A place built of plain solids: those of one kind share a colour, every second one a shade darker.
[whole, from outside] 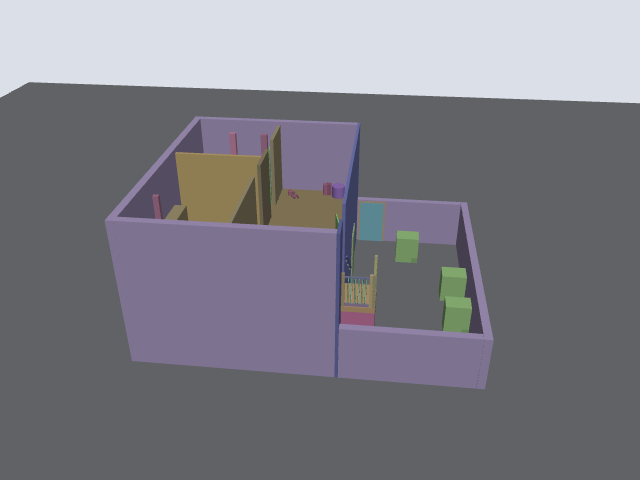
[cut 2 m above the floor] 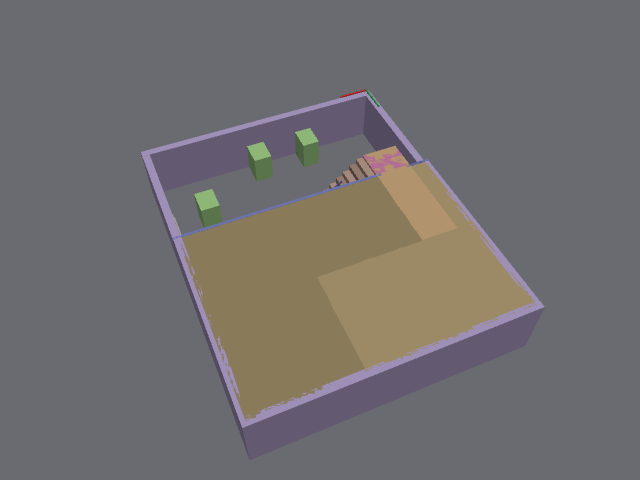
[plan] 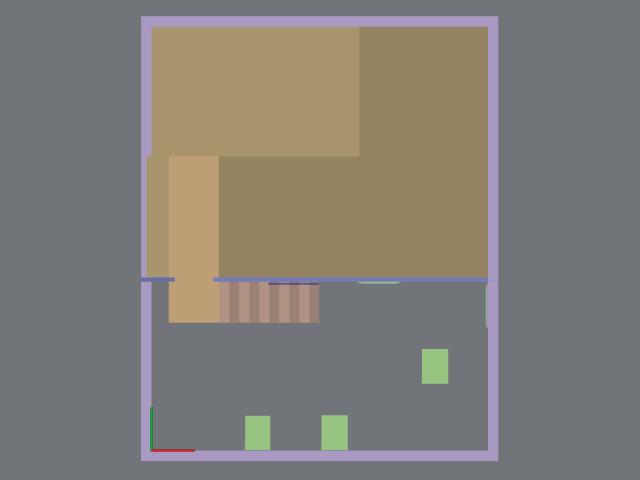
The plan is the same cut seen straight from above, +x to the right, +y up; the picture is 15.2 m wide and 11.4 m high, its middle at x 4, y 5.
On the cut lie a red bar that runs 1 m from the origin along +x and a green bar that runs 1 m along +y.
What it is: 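A house over a walled back yard; in the yard at the foot of the outdoor stair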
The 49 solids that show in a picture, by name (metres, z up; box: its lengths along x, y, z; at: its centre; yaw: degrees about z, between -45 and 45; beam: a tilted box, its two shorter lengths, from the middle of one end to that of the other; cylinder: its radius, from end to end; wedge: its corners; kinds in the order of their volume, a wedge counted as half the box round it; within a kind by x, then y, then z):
{
 "wall_1": {"box": [0.25, 4.01, 1.85], "at": [-0.12, 2.01, 0.88]},
 "wall_2": {"box": [0.25, 6.3, 4.92], "at": [-0.12, 7.16, 2.41]},
 "wall_3": {"box": [8.49, 0.25, 1.85], "at": [3.99, -0.12, 0.88]},
 "wall_4": {"box": [8.49, 0.25, 4.92], "at": [3.99, 10.19, 2.41]},
 "wall_5": {"box": [0.25, 4.01, 1.85], "at": [8.11, 2.01, 0.88]},
 "wall_6": {"box": [0.25, 6.3, 4.92], "at": [8.11, 7.16, 2.41]},
 "upper_floor_1": {"box": [0.54, 2.89, 0.18], "at": [0.15, 5.56, 2.02]},
 "upper_floor_2": {"box": [5.07, 3.21, 0.18], "at": [2.41, 8.59, 2.02]},
 "upper_floor_3": {"box": [6.52, 2.89, 0.18], "at": [4.85, 5.56, 2.02]},
 "upper_floor_4": {"box": [3.18, 3.21, 0.18], "at": [6.52, 8.59, 2.02]},
 "step_1": {"box": [0.54, 0.97, 1.97], "at": [1.58, 3.52, 0.94]},
 "step_2": {"box": [0.72, 0.97, 1.78], "at": [1.73, 3.52, 0.84]},
 "step_3": {"box": [0.72, 0.97, 1.59], "at": [1.96, 3.52, 0.74]},
 "step_4": {"box": [0.72, 0.97, 1.39], "at": [2.2, 3.52, 0.65]},
 "step_5": {"box": [0.72, 0.97, 1.2], "at": [2.44, 3.52, 0.55]},
 "step_6": {"box": [0.72, 0.97, 1.01], "at": [2.68, 3.52, 0.46]},
 "step_7": {"box": [0.72, 0.97, 0.82], "at": [2.91, 3.52, 0.36]},
 "step_8": {"box": [0.72, 0.97, 0.63], "at": [3.15, 3.52, 0.26]},
 "step_9": {"box": [0.72, 0.97, 0.43], "at": [3.39, 3.52, 0.17]},
 "step_10": {"box": [0.72, 0.97, 0.24], "at": [3.62, 3.52, 0.07]},
 "stair_wall_1": {"box": [0.56, 0.1, 4.92], "at": [0.28, 4.06, 2.41]},
 "stair_wall_2": {"box": [6.53, 0.1, 4.92], "at": [4.72, 4.06, 2.41]},
 "head_base_1": {"box": [1.21, 0.97, 2.06], "at": [1.01, 3.52, 0.98]},
 "upper_partition_1": {"box": [3.31, 0.12, 2.65], "at": [1.65, 7.05, 3.39]},
 "upper_partition_2": {"box": [1.38, 0.12, 2.65], "at": [4.9, 7.05, 3.39]},
 "upper_partition_3": {"box": [1.49, 0.12, 2.65], "at": [7.24, 7.05, 3.39]},
 "bin_1": {"box": [0.6, 0.82, 1.09], "at": [2.52, 0.42, 0.5]},
 "bin_2": {"box": [0.62, 0.83, 1.06], "at": [4.35, 0.43, 0.48]},
 "bin_3": {"box": [0.62, 0.83, 1.08], "at": [6.73, 2.0, 0.49]},
 "upper_split_wall_1": {"box": [0.12, 2.95, 2.65], "at": [4.94, 8.59, 3.39]},
 "upper_floor_head_1": {"box": [1.21, 3.96, 0.18], "at": [1.01, 5.01, 2.02]},
 "slotfit_study_storage_1": {"box": [1.08, 0.42, 1.15], "at": [3.47, 9.77, 2.64]},
 "curtains_1": {"box": [0.14, 0.19, 2.09], "at": [2.56, 9.98, 3.22]},
 "curtains_2": {"box": [0.19, 0.24, 2.21], "at": [7.9, 7.62, 3.28]},
 "curtains_3": {"box": [0.19, 0.24, 2.21], "at": [7.9, 8.83, 3.28]},
 "back_wall_end_1": {"box": [0.25, 0.1, 4.92], "at": [-0.12, 4.06, 2.41]},
 "slotfit_hallpiece_corner_1": {"cylinder": 0.24, "from": [7.57, 4.74, 2.06], "to": [7.57, 4.74, 2.55]},
 "undercroft_leaf_1": {"box": [0.88, 0.05, 1.86], "at": [5.4, 3.99, 0.88]},
 "yard_gate_leaf_1": {"box": [0.05, 0.92, 1.75], "at": [7.96, 3.43, 0.82]},
 "doorleaf_door_1": {"box": [0.84, 0.041, 2.08], "at": [6.87, 7.24, 3.1], "yaw": 10.0},
 "undercroft_frame_1": {"box": [1.02, 0.03, 1.92], "at": [5.4, 4.0, 0.91]},
 "yard_gate_frame_1": {"box": [0.03, 1.06, 1.81], "at": [7.97, 3.43, 0.85]},
 "clutter_clhall_1": {"box": [0.19, 0.15, 0.49], "at": [7.68, 5.26, 2.31], "yaw": 9.3},
 "clutter_clhall_2": {"box": [0.19, 0.16, 0.49], "at": [7.71, 5.11, 2.31], "yaw": 9.3},
 "headland_ahead_guard_newel_1": {"box": [0.09, 0.09, 1.15], "at": [0.46, 3.18, 2.64]},
 "headland_ahead_guard_newel_2": {"box": [0.09, 0.09, 1.15], "at": [0.46, 3.97, 2.64]},
 "headland_side_guard_newel_1": {"box": [0.09, 0.09, 1.15], "at": [0.45, 3.09, 2.64]},
 "headland_ahead_guard_board_1": {"box": [0.04, 0.79, 0.15], "at": [0.46, 3.57, 2.14]},
 "headland_ahead_guard_rail_1": {"box": [0.06, 0.79, 0.044], "at": [0.46, 3.57, 3.09]}
}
